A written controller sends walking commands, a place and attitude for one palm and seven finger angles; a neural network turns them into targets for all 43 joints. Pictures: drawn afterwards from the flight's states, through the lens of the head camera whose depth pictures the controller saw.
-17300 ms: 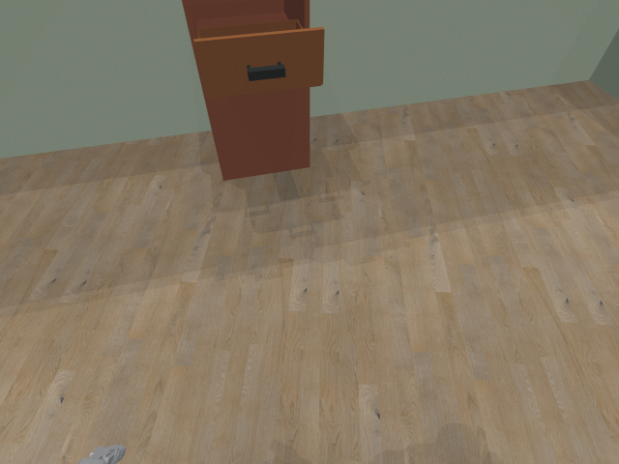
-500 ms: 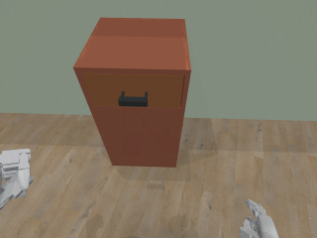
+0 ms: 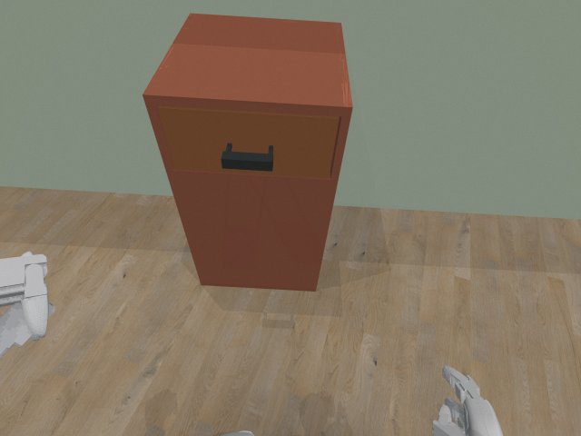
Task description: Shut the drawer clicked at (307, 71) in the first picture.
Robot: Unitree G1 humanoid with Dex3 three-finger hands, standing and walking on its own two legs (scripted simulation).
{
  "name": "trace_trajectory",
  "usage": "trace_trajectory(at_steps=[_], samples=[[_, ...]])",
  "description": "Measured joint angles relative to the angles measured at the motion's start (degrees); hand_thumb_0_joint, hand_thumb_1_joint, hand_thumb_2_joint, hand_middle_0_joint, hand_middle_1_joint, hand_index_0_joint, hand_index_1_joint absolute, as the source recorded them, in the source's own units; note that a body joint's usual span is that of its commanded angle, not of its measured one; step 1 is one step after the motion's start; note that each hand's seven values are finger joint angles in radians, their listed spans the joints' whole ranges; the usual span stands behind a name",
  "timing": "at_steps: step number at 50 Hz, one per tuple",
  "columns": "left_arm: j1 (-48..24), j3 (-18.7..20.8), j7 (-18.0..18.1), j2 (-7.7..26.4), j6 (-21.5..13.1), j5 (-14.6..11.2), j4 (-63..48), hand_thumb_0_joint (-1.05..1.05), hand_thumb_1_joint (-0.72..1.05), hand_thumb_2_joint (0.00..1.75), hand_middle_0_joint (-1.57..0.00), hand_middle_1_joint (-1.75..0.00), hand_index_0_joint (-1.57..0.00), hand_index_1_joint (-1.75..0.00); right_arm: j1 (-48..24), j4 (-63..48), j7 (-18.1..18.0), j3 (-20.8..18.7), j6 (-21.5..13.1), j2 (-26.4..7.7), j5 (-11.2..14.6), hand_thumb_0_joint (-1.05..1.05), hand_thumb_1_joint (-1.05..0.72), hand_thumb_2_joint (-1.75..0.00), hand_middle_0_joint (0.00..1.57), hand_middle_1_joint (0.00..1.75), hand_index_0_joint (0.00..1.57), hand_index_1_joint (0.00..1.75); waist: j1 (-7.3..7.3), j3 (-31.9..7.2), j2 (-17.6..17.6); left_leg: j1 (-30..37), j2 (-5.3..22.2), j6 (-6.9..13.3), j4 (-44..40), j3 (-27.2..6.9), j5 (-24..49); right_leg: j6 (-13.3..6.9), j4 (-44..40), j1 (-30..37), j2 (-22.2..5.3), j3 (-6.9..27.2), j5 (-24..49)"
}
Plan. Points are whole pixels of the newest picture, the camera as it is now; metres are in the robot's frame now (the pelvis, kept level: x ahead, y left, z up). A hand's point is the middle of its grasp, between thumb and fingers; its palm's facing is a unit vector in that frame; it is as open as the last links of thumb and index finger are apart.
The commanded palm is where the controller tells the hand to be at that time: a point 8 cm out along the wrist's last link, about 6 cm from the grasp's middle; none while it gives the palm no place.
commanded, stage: step back with the hand held close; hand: left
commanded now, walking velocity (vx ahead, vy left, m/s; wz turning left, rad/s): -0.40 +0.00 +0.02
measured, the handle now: (248, 154) +0.70 +0.13 -0.06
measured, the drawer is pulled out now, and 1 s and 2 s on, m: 0.00 0.00 0.00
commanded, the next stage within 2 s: stop stepping back and stand still in 0.66 s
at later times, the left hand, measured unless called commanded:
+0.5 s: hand out of the picture +0.13 +0.25 +0.19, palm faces +0.42 -0.77 -0.47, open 3.2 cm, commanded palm +0.07 +0.28 +0.19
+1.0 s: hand out of the picture +0.08 +0.24 +0.17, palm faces +0.35 -0.85 -0.40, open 3.2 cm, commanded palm +0.03 +0.27 +0.19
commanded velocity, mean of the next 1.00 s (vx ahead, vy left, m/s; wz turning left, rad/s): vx -0.27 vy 0.00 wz -0.02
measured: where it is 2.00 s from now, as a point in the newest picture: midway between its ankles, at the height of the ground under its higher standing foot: outside the picture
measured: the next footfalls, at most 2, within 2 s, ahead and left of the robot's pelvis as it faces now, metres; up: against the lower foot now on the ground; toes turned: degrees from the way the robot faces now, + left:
right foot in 0.62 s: -0.17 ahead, -0.17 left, +0.00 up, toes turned +0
left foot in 1.30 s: -0.05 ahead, +0.11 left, +0.00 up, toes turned -2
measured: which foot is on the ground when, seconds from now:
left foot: down 0.00-1.00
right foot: down 0.00-0.34, up 0.36-0.60, down 0.62-1.00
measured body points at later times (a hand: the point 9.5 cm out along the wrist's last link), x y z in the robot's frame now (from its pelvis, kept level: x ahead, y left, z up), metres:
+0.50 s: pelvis -0.05 -0.01 +0.01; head -0.03 +0.03 +0.45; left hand +0.10 +0.29 +0.21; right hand +0.12 -0.24 -0.07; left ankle +0.07 +0.07 -0.72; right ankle -0.12 -0.16 -0.68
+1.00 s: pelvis -0.11 -0.01 -0.01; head -0.14 +0.03 +0.44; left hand +0.05 +0.28 +0.19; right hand -0.01 -0.29 -0.08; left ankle +0.07 +0.07 -0.72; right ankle -0.21 -0.17 -0.72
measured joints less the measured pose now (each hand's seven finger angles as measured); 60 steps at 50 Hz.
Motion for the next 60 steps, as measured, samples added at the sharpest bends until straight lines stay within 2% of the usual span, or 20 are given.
trace_trajectory(at_steps=[2, 5, 10, 13, 17, 20, 23, 27, 31, 33, 35, 39, 44, 47, 50, 53, 55, 57, 58, 60], samples=[[-0.61, 0.66, -0.11, 0.87, -0.27, 0.38, 0.26, 0.01, 0.89, 0.89, -1.40, -1.60, -1.41, -1.60, 0.36, 0.03, -0.15, -0.30, -0.20, 0.08, 0.00, 0.02, -0.90, -0.90, 0.20, 0.30, 0.20, 0.30, -0.63, 0.20, -0.15, -0.72, -0.40, -0.04, 0.58, -0.68, 0.16, 0.40, 1.34, -0.03, 0.73, 2.00, -1.07], [-0.54, 2.08, -0.33, 1.47, -0.65, 0.29, 0.17, 0.01, 0.89, 0.89, -1.40, -1.60, -1.41, -1.60, -0.28, 0.40, -0.05, -0.55, -0.33, 0.24, 0.12, 0.02, -0.91, -0.90, 0.20, 0.30, 0.20, 0.30, -0.40, 0.89, -0.34, -1.51, -0.11, -0.38, 1.53, -0.67, 0.23, 0.15, 2.52, -0.91, 1.30, 2.58, -1.67], [0.04, 1.65, -0.82, 0.75, -0.98, -0.07, -1.01, 0.01, 0.89, 0.89, -1.40, -1.60, -1.41, -1.60, -1.28, 0.62, 0.61, -1.11, -0.29, 0.18, 0.07, 0.02, -0.91, -0.90, 0.20, 0.30, 0.20, 0.30, -0.33, 0.95, -0.37, -3.52, 0.19, -0.71, 3.72, -0.91, -3.44, -0.51, 2.60, -2.18, 1.65, 2.38, -0.80], [-0.01, 0.21, -0.54, 0.55, -1.36, -0.87, -1.99, 0.01, 0.89, 0.89, -1.40, -1.60, -1.41, -1.60, -1.55, 1.01, 1.16, -1.57, 0.36, 0.06, -0.02, 0.02, -0.91, -0.90, 0.20, 0.30, 0.20, 0.30, -0.92, 0.56, -0.84, -4.48, -0.47, -1.76, 3.50, -1.65, -6.03, -0.50, 0.74, -2.31, 0.96, 1.80, 0.67], [0.92, 0.26, 0.28, 1.85, -2.27, -1.30, -3.03, 0.01, 0.89, 0.89, -1.40, -1.60, -1.41, -1.60, -1.54, 1.21, 0.96, -1.56, 1.23, 0.17, 0.09, 0.02, -0.91, -0.90, 0.20, 0.30, 0.20, 0.30, -1.69, 0.23, -1.67, -4.90, -0.34, -1.11, 1.18, -1.48, -1.87, -0.14, -0.48, -2.70, 0.42, 1.00, 1.14], [0.83, 1.48, 0.14, 2.87, -2.11, -0.36, -2.47, 0.01, 0.89, 0.89, -1.41, -1.60, -1.41, -1.60, -0.92, 1.16, 0.20, -1.71, -0.10, 0.46, -0.21, 0.02, -0.91, -0.90, 0.20, 0.30, 0.20, 0.30, -2.19, 0.14, 0.37, -5.33, 1.82, 0.36, -0.58, -2.14, 5.92, 0.45, 11.07, -3.89, 3.52, 2.15, -6.15], [0.71, 2.66, 0.32, 3.31, -1.62, -0.85, -1.70, 0.01, 0.89, 0.89, -1.41, -1.60, -1.41, -1.60, -0.56, 2.74, 0.47, -1.78, -1.35, 1.88, -0.51, 0.02, -0.91, -0.90, 0.20, 0.30, 0.20, 0.30, -1.19, -1.51, 1.10, -5.75, 3.00, -0.29, -2.61, -3.12, 6.82, 0.29, 19.41, -0.53, 5.14, 2.85, -12.76], [1.77, 2.33, 0.74, 1.34, -1.26, -2.67, -1.91, 0.01, 0.89, 0.89, -1.40, -1.60, -1.41, -1.60, -1.46, 4.41, 1.20, -0.50, -3.35, 3.70, -1.41, 0.02, -0.91, -0.90, 0.20, 0.30, 0.20, 0.30, 1.47, -4.10, 0.34, -6.22, 4.65, -1.47, -8.70, -1.62, 10.77, -0.63, 8.81, 9.09, 2.88, 1.48, -18.67], [-0.17, 0.74, 0.01, 0.91, -2.32, -2.99, -2.92, 0.01, 0.89, 0.89, -1.40, -1.60, -1.41, -1.60, -5.12, 4.44, 1.75, 1.07, -4.37, 5.20, -2.50, 0.02, -0.90, -0.90, 0.20, 0.30, 0.20, 0.30, 3.55, -3.19, -2.12, -7.55, 5.56, -2.41, -13.17, 1.74, 15.28, -1.51, -9.24, 16.63, 0.02, 1.85, -11.72], [-2.67, -0.42, -0.89, 1.01, -3.12, -2.82, -2.60, 0.01, 0.89, 0.89, -1.41, -1.60, -1.41, -1.60, -7.82, 4.47, 1.73, 1.34, -3.98, 5.08, -2.65, 0.02, -0.90, -0.90, 0.20, 0.30, 0.20, 0.30, 3.48, -0.95, -1.15, -8.37, 6.95, -2.81, -13.07, 2.19, 16.64, 0.19, -10.44, 16.32, 0.61, 1.82, -11.63], [-4.13, -1.64, -1.77, 1.51, -3.12, -3.00, -2.73, 0.01, 0.89, 0.89, -1.41, -1.60, -1.41, -1.60, -8.52, 4.45, 1.51, 1.20, -3.41, 4.83, -1.97, 0.01, -0.90, -0.90, 0.20, 0.30, 0.20, 0.30, 2.03, 0.71, 0.52, -7.85, 7.80, -3.40, -13.29, 0.98, 17.17, 0.67, -9.06, 16.30, 1.94, 1.08, -11.20], [0.34, 0.04, -2.82, 4.49, -3.79, -4.20, -4.19, 0.01, 0.89, 0.89, -1.40, -1.60, -1.41, -1.60, -4.99, 3.47, 0.63, 1.36, -2.13, 4.18, -0.83, 0.02, -0.90, -0.90, 0.20, 0.30, 0.20, 0.30, -0.60, -0.71, -0.08, -7.39, 6.66, -4.59, -9.93, -0.78, 11.67, 0.36, -5.86, 16.59, 1.73, 1.23, -12.45], [4.43, 1.06, -2.48, 5.34, -2.48, -4.83, -1.60, 0.01, 0.89, 0.89, -1.40, -1.60, -1.41, -1.60, 1.28, 3.39, -0.72, -0.32, -0.93, 0.62, -0.30, 0.02, -0.90, -0.90, 0.20, 0.30, 0.20, 0.30, -2.20, -3.43, 0.66, -6.08, 4.93, -4.65, -5.91, -2.29, 9.34, 0.61, -3.90, 19.24, 0.93, 1.07, -14.61], [3.74, 0.49, -1.47, 3.79, -0.84, -4.35, 0.60, 0.01, 0.89, 0.89, -1.41, -1.60, -1.41, -1.60, 4.07, 4.86, -1.62, -1.34, -0.82, -1.51, -0.12, 0.02, -0.91, -0.90, 0.20, 0.30, 0.20, 0.30, -1.86, -4.19, 1.01, -6.12, 3.78, -4.88, -1.96, -3.09, 5.18, 0.84, -2.79, 20.60, 0.20, 0.83, -15.91], [1.32, 0.04, -0.84, 1.97, 0.37, -3.80, 1.74, 0.01, 0.89, 0.89, -1.41, -1.60, -1.41, -1.60, 5.22, 6.56, -2.25, -1.74, -1.47, -2.23, 0.12, 0.02, -0.91, -0.90, 0.20, 0.30, 0.20, 0.30, -1.58, -3.53, 0.77, -5.42, 3.13, -3.43, -1.03, -3.15, 8.25, 1.57, -1.03, 21.37, -0.26, 0.70, -17.19], [-2.24, 0.21, -0.60, 0.98, 1.26, -3.08, 2.07, 0.01, 0.89, 0.89, -1.41, -1.60, -1.41, -1.60, 3.73, 7.17, -2.17, -1.31, -2.75, -0.47, -0.08, 0.02, -0.91, -0.90, 0.19, 0.30, 0.19, 0.30, -1.52, -1.79, -0.65, -4.57, 2.34, -2.37, -4.63, -2.67, 12.41, -0.20, 3.32, 18.59, 0.41, 1.72, -21.02], [-3.63, 0.60, -0.69, 1.26, 1.69, -2.77, 1.47, 0.01, 0.89, 0.89, -1.41, -1.60, -1.41, -1.60, 2.05, 6.07, -1.27, -0.63, -3.51, 1.37, -0.57, 0.02, -0.91, -0.90, 0.19, 0.30, 0.19, 0.30, -1.67, -0.24, -1.12, -3.98, 2.03, -2.87, -8.72, -2.73, 12.56, -1.47, 4.85, 16.05, 2.08, 0.53, -22.82], [-2.17, 1.22, -1.08, 2.46, 1.67, -2.93, -0.75, 0.01, 0.89, 0.89, -1.40, -1.60, -1.41, -1.60, 0.91, 3.82, -0.01, 0.29, -3.96, 2.90, -0.71, 0.02, -0.91, -0.90, 0.19, 0.30, 0.19, 0.30, -1.86, 0.56, -1.51, -4.61, 1.49, -3.82, -10.41, -2.40, 8.97, -2.61, 0.47, 15.42, 3.13, -0.44, -21.38], [-0.64, 1.25, -1.42, 2.96, 1.64, -2.98, -2.32, 0.01, 0.89, 0.89, -1.40, -1.60, -1.41, -1.60, 0.54, 2.92, 0.54, 0.62, -3.79, 3.27, -0.70, 0.02, -0.91, -0.90, 0.19, 0.30, 0.20, 0.30, -2.00, 0.70, -1.32, -6.08, 1.09, -4.57, -7.56, -2.49, 4.52, -2.85, -0.79, 15.10, 2.92, -0.53, -17.61], [3.33, 1.19, -1.91, 3.63, 1.58, -3.19, -5.47, 0.01, 0.89, 0.89, -1.40, -1.60, -1.41, -1.60, 0.36, 2.94, 1.26, 1.13, -2.62, 3.83, -0.67, 0.02, -0.91, -0.90, 0.20, 0.30, 0.20, 0.30, -0.37, -0.94, -1.99, -8.88, 0.08, -5.79, 5.41, -2.44, 0.30, -3.24, -1.63, 13.96, 1.34, -0.18, -12.66]])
